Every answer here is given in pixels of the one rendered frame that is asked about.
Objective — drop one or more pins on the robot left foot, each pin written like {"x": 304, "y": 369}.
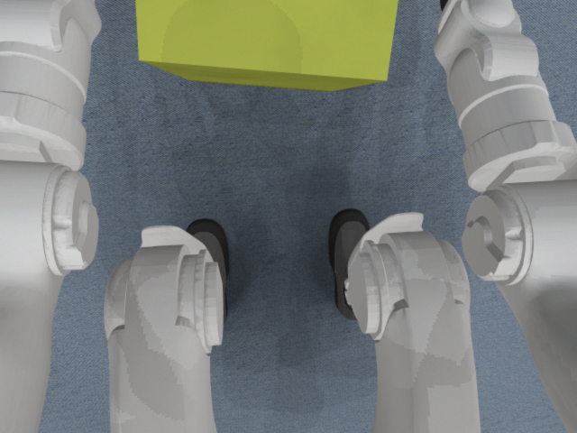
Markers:
{"x": 212, "y": 235}

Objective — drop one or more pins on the right robot thigh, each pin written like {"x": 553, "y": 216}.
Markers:
{"x": 426, "y": 376}

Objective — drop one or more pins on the left robot upper arm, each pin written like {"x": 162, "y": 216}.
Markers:
{"x": 48, "y": 227}

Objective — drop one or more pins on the right robot upper arm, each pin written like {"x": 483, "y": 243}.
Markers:
{"x": 523, "y": 236}

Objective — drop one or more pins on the carton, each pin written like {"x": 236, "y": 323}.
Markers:
{"x": 319, "y": 45}

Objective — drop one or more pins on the left robot forearm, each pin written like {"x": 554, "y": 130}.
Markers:
{"x": 45, "y": 56}

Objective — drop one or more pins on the right robot forearm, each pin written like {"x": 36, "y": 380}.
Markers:
{"x": 501, "y": 102}

